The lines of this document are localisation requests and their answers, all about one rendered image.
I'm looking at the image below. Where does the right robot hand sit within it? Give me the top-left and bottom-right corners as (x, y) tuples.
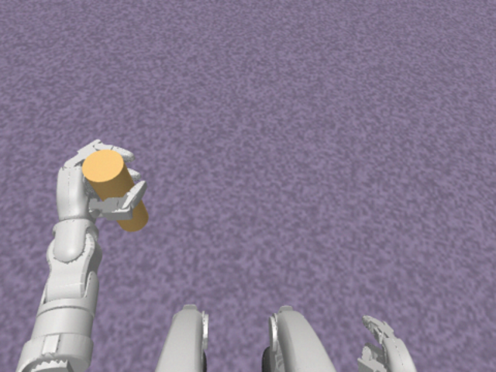
(357, 315), (417, 372)

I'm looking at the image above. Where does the left robot hand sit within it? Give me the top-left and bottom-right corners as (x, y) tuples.
(56, 139), (147, 224)

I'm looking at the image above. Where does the can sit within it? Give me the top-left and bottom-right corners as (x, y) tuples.
(82, 150), (149, 232)

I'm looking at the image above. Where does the left robot arm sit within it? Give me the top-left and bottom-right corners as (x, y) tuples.
(15, 219), (102, 372)

